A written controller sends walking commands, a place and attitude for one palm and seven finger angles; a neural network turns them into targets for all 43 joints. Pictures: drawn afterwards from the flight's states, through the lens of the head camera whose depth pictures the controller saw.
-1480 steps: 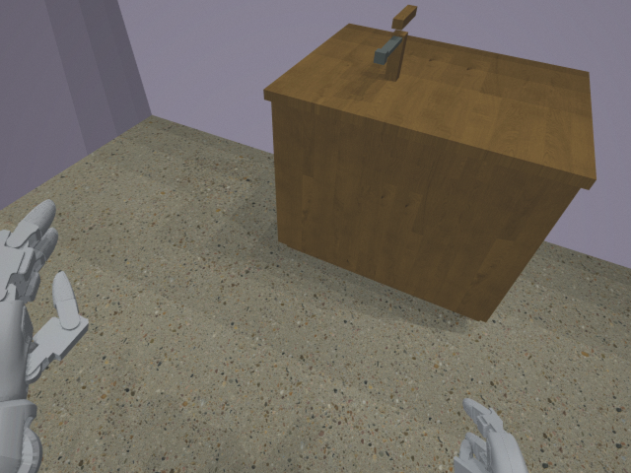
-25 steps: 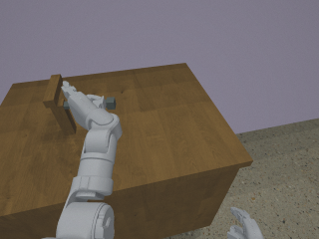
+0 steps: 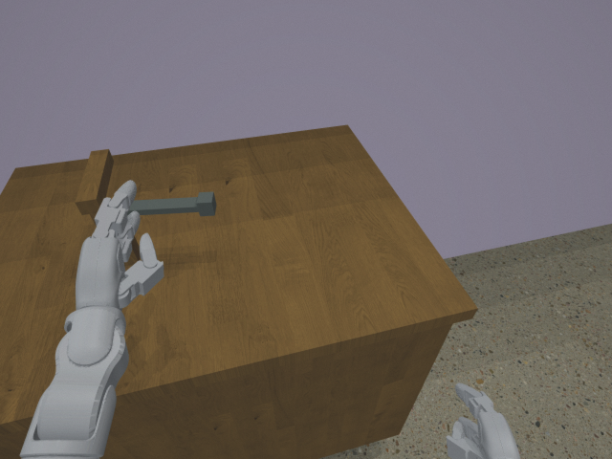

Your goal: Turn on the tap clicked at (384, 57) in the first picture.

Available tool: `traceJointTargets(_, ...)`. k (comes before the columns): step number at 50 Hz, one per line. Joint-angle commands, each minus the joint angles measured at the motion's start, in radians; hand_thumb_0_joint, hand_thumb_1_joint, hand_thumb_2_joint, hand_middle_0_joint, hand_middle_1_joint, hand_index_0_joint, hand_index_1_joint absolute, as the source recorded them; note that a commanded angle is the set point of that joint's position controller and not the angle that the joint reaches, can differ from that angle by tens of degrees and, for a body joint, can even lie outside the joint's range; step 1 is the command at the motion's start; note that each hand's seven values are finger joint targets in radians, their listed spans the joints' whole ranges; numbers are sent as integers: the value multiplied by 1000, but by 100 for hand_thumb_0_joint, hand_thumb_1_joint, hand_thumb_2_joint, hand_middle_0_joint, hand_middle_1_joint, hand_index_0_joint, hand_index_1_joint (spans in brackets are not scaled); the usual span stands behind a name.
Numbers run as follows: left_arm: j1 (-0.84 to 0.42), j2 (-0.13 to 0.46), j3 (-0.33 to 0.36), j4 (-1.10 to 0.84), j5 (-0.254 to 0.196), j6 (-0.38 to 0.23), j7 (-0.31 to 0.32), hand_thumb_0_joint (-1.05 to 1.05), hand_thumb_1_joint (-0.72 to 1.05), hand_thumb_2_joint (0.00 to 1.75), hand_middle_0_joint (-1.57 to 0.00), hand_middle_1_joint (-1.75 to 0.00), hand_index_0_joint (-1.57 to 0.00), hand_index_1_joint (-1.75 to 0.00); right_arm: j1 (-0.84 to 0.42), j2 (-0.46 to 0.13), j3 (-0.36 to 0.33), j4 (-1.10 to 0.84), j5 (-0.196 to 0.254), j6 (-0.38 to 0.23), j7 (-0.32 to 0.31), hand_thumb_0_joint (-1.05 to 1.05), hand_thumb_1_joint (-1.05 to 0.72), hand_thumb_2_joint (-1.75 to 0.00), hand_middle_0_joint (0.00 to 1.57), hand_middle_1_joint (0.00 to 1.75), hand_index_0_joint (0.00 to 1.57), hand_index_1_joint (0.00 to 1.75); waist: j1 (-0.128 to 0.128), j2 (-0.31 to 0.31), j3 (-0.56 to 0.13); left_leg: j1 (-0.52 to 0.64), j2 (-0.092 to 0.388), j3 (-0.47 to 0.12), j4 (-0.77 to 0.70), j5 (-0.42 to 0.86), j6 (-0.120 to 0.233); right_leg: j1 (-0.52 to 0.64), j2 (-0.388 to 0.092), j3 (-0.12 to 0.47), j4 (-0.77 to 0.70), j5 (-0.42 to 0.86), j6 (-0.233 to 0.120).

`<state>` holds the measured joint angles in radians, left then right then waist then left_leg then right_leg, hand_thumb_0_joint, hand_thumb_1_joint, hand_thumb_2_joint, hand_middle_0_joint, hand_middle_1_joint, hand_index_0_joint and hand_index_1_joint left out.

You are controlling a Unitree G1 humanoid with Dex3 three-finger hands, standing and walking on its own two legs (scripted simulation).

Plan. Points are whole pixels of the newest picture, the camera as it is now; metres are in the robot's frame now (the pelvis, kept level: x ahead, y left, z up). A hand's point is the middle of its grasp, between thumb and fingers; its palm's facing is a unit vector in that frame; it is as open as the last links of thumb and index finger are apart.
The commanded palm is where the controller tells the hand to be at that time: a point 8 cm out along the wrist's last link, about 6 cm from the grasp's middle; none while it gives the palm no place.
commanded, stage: draw the hand back beside the body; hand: left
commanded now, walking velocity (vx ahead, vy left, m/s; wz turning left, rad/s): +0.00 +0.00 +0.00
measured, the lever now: (206, 204) +0.46 +0.22 +0.09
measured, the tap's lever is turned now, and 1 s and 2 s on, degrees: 80 80 80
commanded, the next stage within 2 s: step back with the hand held close in 1.08 s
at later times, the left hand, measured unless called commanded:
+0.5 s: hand (106, 296) +0.23 +0.24 +0.16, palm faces +0.35 -0.89 -0.30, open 7.5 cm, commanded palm +0.19 +0.28 +0.17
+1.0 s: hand (66, 326) +0.19 +0.27 +0.15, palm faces +0.44 -0.84 -0.33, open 7.4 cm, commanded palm +0.15 +0.30 +0.17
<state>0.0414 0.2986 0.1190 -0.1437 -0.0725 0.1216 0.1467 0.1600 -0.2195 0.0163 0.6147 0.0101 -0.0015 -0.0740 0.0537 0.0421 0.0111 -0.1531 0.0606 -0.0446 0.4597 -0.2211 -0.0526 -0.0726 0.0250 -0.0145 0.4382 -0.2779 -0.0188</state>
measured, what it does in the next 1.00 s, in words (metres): stands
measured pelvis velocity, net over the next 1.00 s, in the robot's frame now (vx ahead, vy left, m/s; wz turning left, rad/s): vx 0.00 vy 0.02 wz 0.02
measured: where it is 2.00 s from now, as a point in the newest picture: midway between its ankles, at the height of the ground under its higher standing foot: outside the picture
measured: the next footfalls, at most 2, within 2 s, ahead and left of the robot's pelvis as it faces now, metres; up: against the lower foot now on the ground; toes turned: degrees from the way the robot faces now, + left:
none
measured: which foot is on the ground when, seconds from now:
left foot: down 0.00-1.00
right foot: down 0.00-1.00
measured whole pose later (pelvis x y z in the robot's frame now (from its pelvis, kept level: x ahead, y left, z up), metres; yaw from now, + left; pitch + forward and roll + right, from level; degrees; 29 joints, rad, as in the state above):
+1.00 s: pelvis +0.00 +0.02 +0.00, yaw +1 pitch -5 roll -1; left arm 0.40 0.31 0.25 -0.40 -0.05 -0.05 0.10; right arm 0.15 -0.22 0.04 0.64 -0.01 -0.09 -0.07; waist 0.10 0.06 0.03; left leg -0.15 0.03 -0.06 0.47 -0.22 -0.02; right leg -0.04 0.00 -0.03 0.40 -0.26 0.01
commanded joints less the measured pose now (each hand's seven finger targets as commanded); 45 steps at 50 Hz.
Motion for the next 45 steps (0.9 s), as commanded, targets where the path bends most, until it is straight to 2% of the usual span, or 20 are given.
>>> traceJointTargets(1,-449,104,-25,-341,30,-198,-23,0,90,90,-17,-21,-17,-21,-176,-85,-12,-145,-6,-112,-2,0,-90,-90,20,30,20,30,-41,64,-167,192,-34,30,-49,110,83,-116,-22,-7,-133,177,-13)
traceJointTargets(4,-344,81,-32,-252,29,-215,-33,0,90,90,-17,-22,-17,-22,-175,-94,-16,-131,-8,-127,-4,0,-90,-90,20,30,20,30,-33,-67,-134,174,-29,21,-66,88,89,-111,-24,-13,-141,153,-3)
traceJointTargets(8,-187,116,47,-172,23,-227,-46,0,90,90,-18,-23,-18,-23,-178,-96,-15,-126,-6,-102,-7,0,-90,-90,20,30,20,30,-6,-107,-97,126,-31,25,-87,75,89,-88,-29,-14,-152,132,-2)
traceJointTargets(10,-99,170,120,-190,21,-232,-50,0,90,90,-18,-24,-18,-24,-179,-93,-14,-128,-9,-92,-6,0,-90,-90,20,30,20,30,16,-48,-98,109,-30,20,-96,92,84,-66,-34,-9,-149,140,-6)
traceJointTargets(11,-88,149,105,-224,18,-237,-55,0,90,90,-18,-24,-18,-24,-179,-85,-9,-142,-9,-86,-4,0,-90,-90,20,30,20,30,17,-22,-111,103,-32,26,-95,97,83,-52,-37,-10,-145,151,-7)
traceJointTargets(15,-44,226,192,-348,16,-248,-52,0,90,90,-19,-26,-19,-26,-186,-81,-6,-154,-14,-91,-3,0,-90,-90,20,30,20,30,27,28,-126,107,-28,20,-89,132,78,-35,-40,-8,-146,179,-10)
traceJointTargets(17,-47,205,170,-392,18,-252,-52,0,90,90,-19,-26,-19,-26,-181,-77,-4,-160,-16,-99,-2,0,-90,-90,20,30,20,30,18,53,-128,113,-27,24,-84,137,75,-38,-41,-10,-146,185,-11)
traceJointTargets(18,-15,201,175,-378,15,-249,-50,0,90,90,-19,-26,-19,-26,-182,-79,-7,-158,-17,-104,-3,0,-90,-90,20,30,20,30,19,25,-124,118,-26,29,-75,142,77,-45,-37,-12,-153,192,-10)
traceJointTargets(20,-11,197,172,-425,21,-251,-47,0,90,90,-19,-27,-19,-27,-186,-82,-6,-157,-17,-115,-3,0,-90,-90,20,30,20,30,14,41,-127,137,-25,27,-77,150,77,-48,-36,-11,-152,195,-11)
traceJointTargets(21,0,161,138,-405,23,-253,-49,0,90,90,-19,-27,-19,-27,-181,-83,-6,-152,-18,-117,-5,0,-90,-90,20,30,20,30,8,30,-107,132,-26,31,-72,135,76,-64,-30,-18,-158,181,-11)
traceJointTargets(26,65,127,112,-385,25,-251,-47,0,90,90,-20,-29,-20,-29,-173,-101,-14,-140,-18,-131,-6,0,-90,-90,20,30,20,30,2,-12,-78,124,-23,19,-80,114,78,-78,-29,-19,-151,160,-11)
traceJointTargets(29,96,160,146,-428,25,-257,-44,0,90,90,-20,-30,-20,-30,-175,-104,-19,-142,-19,-137,-5,0,-90,-90,20,30,20,30,11,-19,-89,113,-21,8,-85,118,77,-62,-35,-16,-136,160,-10)
traceJointTargets(30,122,183,174,-438,28,-258,-40,0,90,90,-20,-30,-20,-30,-178,-103,-16,-138,-20,-137,-6,0,-90,-90,20,30,20,30,18,36,-94,114,-25,9,-88,123,75,-55,-35,-12,-134,161,-14)
traceJointTargets(31,134,167,167,-454,27,-263,-39,0,90,90,-20,-30,-20,-30,-172,-100,-15,-142,-21,-137,-5,0,-90,-90,20,30,20,30,19,42,-97,106,-27,7,-84,126,73,-50,-33,-18,-129,167,-18)
traceJointTargets(35,229,226,247,-499,19,-258,-36,0,90,90,-20,-30,-20,-30,-168,-100,-17,-145,-24,-138,-2,0,-90,-90,20,30,20,30,32,38,-103,92,-21,0,-76,164,71,-28,-35,-17,-121,197,-20)
traceJointTargets(36,245,202,234,-498,18,-260,-37,0,90,90,-20,-30,-20,-30,-165,-95,-16,-149,-23,-138,-2,0,-90,-90,20,30,20,30,30,40,-105,88,-24,6,-69,165,71,-31,-35,-20,-122,203,-20)
traceJointTargets(40,313,208,259,-503,11,-246,-42,0,90,90,-20,-30,-20,-30,-161,-98,-17,-149,-22,-140,0,0,-90,-90,20,30,20,30,27,45,-60,71,-18,4,-60,168,70,-50,-36,-21,-122,208,-17)
traceJointTargets(41,285,171,218,-490,13,-245,-46,0,90,90,-20,-30,-20,-30,-163,-95,-13,-148,-20,-137,0,0,-90,-90,20,30,20,30,17,50,-47,68,-21,9,-59,143,70,-68,-34,-22,-129,186,-15)
traceJointTargets(44,231,178,210,-489,16,-242,-43,0,90,90,-20,-30,-20,-30,-160,-104,-17,-148,-22,-148,-6,0,-90,-90,20,30,20,30,10,13,-56,78,-19,2,-55,128,74,-74,-37,-21,-125,175,-9)
traceJointTargets(45,205,174,204,-500,20,-244,-40,0,90,90,-20,-30,-20,-30,-169,-104,-16,-144,-20,-150,-8,0,-90,-90,20,30,20,30,7,33,-54,87,-23,3,-56,120,76,-82,-35,-17,-127,162,-12)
